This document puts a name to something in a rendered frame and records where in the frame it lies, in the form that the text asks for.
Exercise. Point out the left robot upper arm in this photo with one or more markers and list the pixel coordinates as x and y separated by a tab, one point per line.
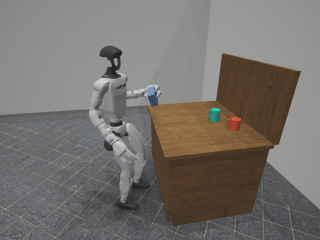
126	78

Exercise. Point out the table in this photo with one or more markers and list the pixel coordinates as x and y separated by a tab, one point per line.
205	170

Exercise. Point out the robot left hand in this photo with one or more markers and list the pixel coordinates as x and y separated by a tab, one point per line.
156	91

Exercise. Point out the robot right forearm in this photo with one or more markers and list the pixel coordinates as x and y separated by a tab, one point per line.
103	128

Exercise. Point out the robot left forearm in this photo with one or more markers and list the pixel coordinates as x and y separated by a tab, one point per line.
135	94

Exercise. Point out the right robot upper arm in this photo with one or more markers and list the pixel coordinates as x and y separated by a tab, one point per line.
100	87

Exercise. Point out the robot right hand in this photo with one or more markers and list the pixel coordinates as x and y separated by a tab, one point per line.
119	148

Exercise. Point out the left robot thigh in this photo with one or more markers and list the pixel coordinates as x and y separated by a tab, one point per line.
136	142

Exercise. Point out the right robot shin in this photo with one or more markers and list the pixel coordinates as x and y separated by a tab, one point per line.
125	186

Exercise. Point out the sponge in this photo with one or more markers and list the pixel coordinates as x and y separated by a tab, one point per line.
152	96

